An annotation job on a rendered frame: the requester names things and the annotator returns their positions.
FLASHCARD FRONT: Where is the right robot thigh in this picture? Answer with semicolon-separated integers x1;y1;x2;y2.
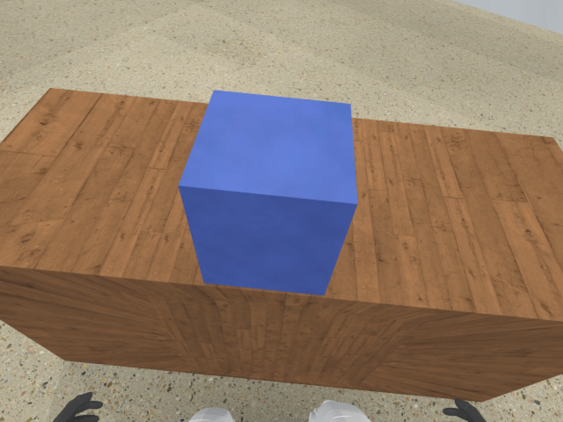
309;401;371;422

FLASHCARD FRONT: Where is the robot right hand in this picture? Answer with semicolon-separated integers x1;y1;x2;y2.
442;398;486;422

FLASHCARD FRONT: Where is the pedestal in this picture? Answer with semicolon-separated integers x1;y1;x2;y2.
0;88;563;402

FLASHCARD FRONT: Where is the robot left hand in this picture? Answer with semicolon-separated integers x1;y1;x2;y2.
53;392;103;422

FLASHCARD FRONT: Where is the carton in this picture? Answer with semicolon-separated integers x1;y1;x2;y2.
179;90;358;295

